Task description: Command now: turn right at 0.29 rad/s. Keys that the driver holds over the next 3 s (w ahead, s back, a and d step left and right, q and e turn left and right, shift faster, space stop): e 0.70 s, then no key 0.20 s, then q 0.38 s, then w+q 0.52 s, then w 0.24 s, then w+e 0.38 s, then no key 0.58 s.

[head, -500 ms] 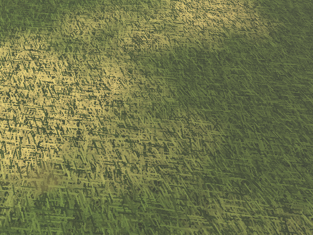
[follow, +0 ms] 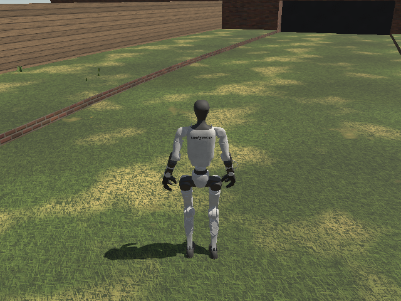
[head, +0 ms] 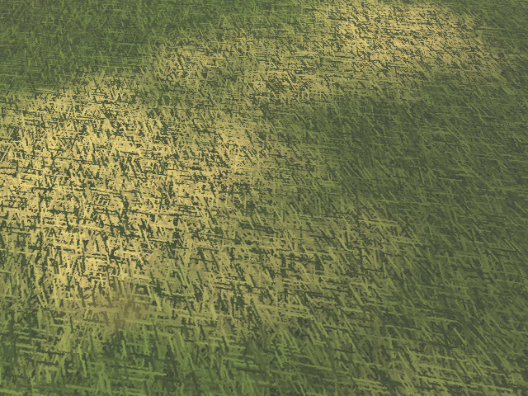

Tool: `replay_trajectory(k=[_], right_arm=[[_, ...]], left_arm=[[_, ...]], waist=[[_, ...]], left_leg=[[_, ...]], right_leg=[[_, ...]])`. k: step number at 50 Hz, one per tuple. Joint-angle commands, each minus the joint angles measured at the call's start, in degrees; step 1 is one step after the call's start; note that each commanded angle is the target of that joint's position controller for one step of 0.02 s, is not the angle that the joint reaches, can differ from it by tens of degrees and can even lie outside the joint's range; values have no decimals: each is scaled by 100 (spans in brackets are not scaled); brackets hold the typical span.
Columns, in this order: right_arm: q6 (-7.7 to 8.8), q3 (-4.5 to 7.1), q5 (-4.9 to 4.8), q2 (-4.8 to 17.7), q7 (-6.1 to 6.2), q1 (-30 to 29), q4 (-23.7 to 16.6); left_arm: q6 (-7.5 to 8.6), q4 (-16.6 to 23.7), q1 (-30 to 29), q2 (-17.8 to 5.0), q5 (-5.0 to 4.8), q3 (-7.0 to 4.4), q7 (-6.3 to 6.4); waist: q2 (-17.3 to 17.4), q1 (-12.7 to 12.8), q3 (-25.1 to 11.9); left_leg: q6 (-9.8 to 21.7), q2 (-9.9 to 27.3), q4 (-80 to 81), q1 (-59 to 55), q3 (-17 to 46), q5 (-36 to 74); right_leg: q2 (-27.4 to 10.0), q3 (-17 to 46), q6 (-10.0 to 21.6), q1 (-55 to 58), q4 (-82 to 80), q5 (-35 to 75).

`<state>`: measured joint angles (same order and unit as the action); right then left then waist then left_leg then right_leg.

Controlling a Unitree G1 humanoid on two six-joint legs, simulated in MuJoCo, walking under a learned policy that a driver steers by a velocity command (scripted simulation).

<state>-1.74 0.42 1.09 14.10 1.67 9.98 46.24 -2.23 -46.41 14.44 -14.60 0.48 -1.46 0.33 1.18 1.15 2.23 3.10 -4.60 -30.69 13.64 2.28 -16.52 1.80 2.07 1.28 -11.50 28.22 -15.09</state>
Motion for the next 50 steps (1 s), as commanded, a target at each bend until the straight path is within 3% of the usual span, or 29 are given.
replay_trajectory(k=[1,2,5,9,12,13,14,15,16,17,18,19,20,25,31,34,35,36,37,38,39,40,41,42,44,45,48,50], right_arm=[[16,262,5,796,56,-15,-341],[7,280,-32,784,28,-101,-361],[7,257,-48,620,-17,-72,-401],[62,214,-99,560,8,-67,-496],[141,241,-58,625,86,565,-375],[177,332,16,1032,144,666,-366],[145,463,54,1712,152,392,-534],[113,450,112,1603,106,287,-552],[122,328,102,1187,71,161,-626],[138,256,65,925,60,-96,-660],[155,230,55,848,74,-252,-717],[176,230,52,861,103,-218,-723],[183,238,51,877,107,-63,-689],[177,332,41,1020,90,546,-519],[166,427,78,1185,-40,403,-497],[119,477,10,1263,-76,270,-481],[98,486,-21,1243,-77,293,-446],[71,441,3,1037,-99,520,-427],[22,284,43,511,-85,377,-826],[-78,322,77,788,-6,61,-789],[-123,337,-13,793,-28,128,-713],[-106,347,-63,808,-63,212,-594],[-84,384,-17,895,-87,284,-513],[-85,398,54,940,-120,452,-393],[-116,381,25,852,-167,557,-298],[-138,361,-4,781,-175,518,-286],[-204,257,-20,525,-184,460,-135],[-208,239,-30,527,-173,366,-80]], left_arm=[[156,345,-12,-1155,-6,-295,-48],[129,329,3,-1152,34,-319,-32],[35,316,-143,-1166,-2,-413,27],[-76,338,-175,-1170,6,-505,-29],[-114,459,-596,-1166,-50,-531,-66],[-84,528,-498,-940,-67,-475,-62],[-44,672,-256,-444,-95,-351,-52],[-66,554,-247,-964,93,-464,6],[-87,473,-215,-1084,85,-523,-8],[-120,360,-130,-1030,83,-531,-46],[-156,296,-32,-996,80,-531,-101],[-182,275,15,-947,79,-511,-163],[-194,284,-49,-920,66,-488,-207],[-250,542,-620,-788,29,-397,-296],[-249,751,-735,-662,-45,-314,-322],[-186,768,-518,-612,-41,-303,-309],[-126,718,-339,-648,15,-309,-267],[-32,688,-155,-1011,117,-385,-191],[34,865,-144,-1863,67,-551,-163],[35,680,368,-1690,13,-574,-124],[33,667,71,-1303,5,-439,-88],[20,721,-408,-979,4,-335,-56],[21,777,-732,-856,0,-285,-16],[36,778,-767,-776,-7,-248,13],[82,691,-600,-756,-13,-210,6],[108,639,-538,-767,-3,-201,5],[163,466,-522,-506,82,-48,54],[172,326,-457,-631,143,-43,86]], waist=[[-1316,-24,-77],[-1119,-2,-67],[-873,-108,-144],[-1053,27,-433],[-997,-339,-538],[-361,-263,-544],[1210,-89,-499],[881,-131,-401],[480,0,-248],[315,132,-57],[450,196,-71],[676,154,-114],[685,53,-168],[707,-333,-270],[887,-315,-349],[786,-123,-429],[526,16,-466],[-477,52,-509],[-1852,-29,-333],[-1119,392,-527],[-901,114,-298],[-764,-97,-76],[-852,-216,-54],[-922,-223,-200],[-686,-214,-438],[-635,-186,-426],[-728,-97,-295],[-844,-1,-158]], left_leg=[[-115,-43,-1206,652,-53,-1112],[-160,-31,-1726,863,19,-1323],[-347,104,-1785,1116,57,-1073],[-426,7,-819,647,-82,-834],[-314,-16,1031,-573,-115,162],[-150,739,1670,-1070,634,-61],[400,2300,2127,-1273,2397,-68],[940,2744,1855,-520,2465,710],[1051,2546,1764,-245,2120,1203],[918,2178,1676,-131,1508,1460],[744,1849,1601,-272,1028,1634],[706,1695,1500,-495,723,2110],[717,1636,1402,-710,534,2493],[945,2000,1236,-1435,397,2721],[859,2114,932,-937,-76,2939],[604,2100,432,-696,-324,2657],[316,1985,15,-346,-542,2099],[-66,1595,-1049,509,-932,939],[-477,505,-2081,2088,-1142,-1960],[-470,614,-2899,1835,-289,-2038],[-445,689,-3146,1798,-138,-1630],[-425,768,-2990,1673,-58,-1110],[-426,755,-2858,1629,-107,-766],[-462,684,-2927,1459,-198,-575],[-508,617,-2861,1251,-207,-464],[-521,621,-2651,1222,-196,-448],[-512,648,-1517,701,-147,-429],[-440,534,-983,340,-180,-524]], right_leg=[[-1894,2382,1285,119,-1130,2617],[-1769,2302,1329,156,-1145,2478],[-1254,1855,1088,352,-965,2295],[-1053,1994,939,347,-766,2183],[-712,2058,490,-293,-385,1635],[-344,1766,168,-895,121,593],[618,677,-134,-1865,1249,-1166],[369,381,-146,-1767,2470,-1887],[241,485,-90,-1640,3028,-1701],[144,430,-93,-1625,3379,-1340],[116,327,-136,-1673,3556,-1036],[109,214,-216,-1788,3621,-918],[110,129,-294,-1845,3556,-877],[-31,-63,-420,-1948,2763,-1002],[-70,-544,-189,-895,1497,-1161],[9,-716,-6,-248,351,-603],[43,-600,77,263,-438,93],[-649,588,251,967,-1242,349],[-2400,2885,1001,1199,-1330,2466],[-2476,2495,1598,894,-1094,2967],[-2115,1929,1588,668,-1066,2888],[-1688,1440,1332,418,-1166,2512],[-1372,1172,1113,477,-1175,2464],[-1222,964,1087,549,-1109,2995],[-1212,829,1082,701,-1050,3347],[-1221,831,1071,746,-1070,3208],[-1197,651,959,591,-1241,2270],[-1217,616,943,382,-1220,1857]])
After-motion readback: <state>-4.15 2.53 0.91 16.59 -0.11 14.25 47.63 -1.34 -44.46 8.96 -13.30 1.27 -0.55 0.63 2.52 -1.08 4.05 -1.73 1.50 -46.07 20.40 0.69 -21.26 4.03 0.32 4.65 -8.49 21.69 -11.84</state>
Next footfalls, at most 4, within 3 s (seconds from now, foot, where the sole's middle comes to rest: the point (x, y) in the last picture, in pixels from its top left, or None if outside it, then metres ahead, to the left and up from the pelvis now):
0.26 left None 0.04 0.11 -0.77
0.72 right None -0.05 -0.08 -0.77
1.18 left None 0.01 0.10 -0.77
1.56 right None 0.00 -0.13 -0.77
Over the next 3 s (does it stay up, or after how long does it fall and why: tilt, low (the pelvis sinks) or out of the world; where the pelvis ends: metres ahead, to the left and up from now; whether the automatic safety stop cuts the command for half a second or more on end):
stays up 0.55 -0.02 0.00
